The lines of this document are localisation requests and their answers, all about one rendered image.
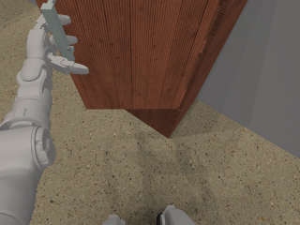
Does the handle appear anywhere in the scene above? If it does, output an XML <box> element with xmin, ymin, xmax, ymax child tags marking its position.
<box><xmin>40</xmin><ymin>0</ymin><xmax>75</xmax><ymax>62</ymax></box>

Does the robot left forearm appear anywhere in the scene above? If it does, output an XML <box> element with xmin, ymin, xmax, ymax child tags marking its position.
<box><xmin>0</xmin><ymin>58</ymin><xmax>53</xmax><ymax>131</ymax></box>

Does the robot right shin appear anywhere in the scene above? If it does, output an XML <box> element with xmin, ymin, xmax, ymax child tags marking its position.
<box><xmin>164</xmin><ymin>205</ymin><xmax>175</xmax><ymax>212</ymax></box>

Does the robot shin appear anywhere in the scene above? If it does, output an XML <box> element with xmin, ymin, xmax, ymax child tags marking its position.
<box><xmin>164</xmin><ymin>205</ymin><xmax>175</xmax><ymax>212</ymax></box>
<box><xmin>108</xmin><ymin>214</ymin><xmax>119</xmax><ymax>219</ymax></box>

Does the cupboard door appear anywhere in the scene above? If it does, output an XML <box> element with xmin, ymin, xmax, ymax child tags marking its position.
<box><xmin>36</xmin><ymin>0</ymin><xmax>219</xmax><ymax>110</ymax></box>

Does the robot left shin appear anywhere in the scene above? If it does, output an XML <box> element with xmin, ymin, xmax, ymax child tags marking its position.
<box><xmin>108</xmin><ymin>214</ymin><xmax>119</xmax><ymax>219</ymax></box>

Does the robot left upper arm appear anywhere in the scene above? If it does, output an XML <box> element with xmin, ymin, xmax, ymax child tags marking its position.
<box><xmin>0</xmin><ymin>126</ymin><xmax>56</xmax><ymax>225</ymax></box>

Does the left robot hand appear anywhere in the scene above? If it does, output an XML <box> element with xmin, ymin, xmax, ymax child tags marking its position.
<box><xmin>26</xmin><ymin>14</ymin><xmax>89</xmax><ymax>75</ymax></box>

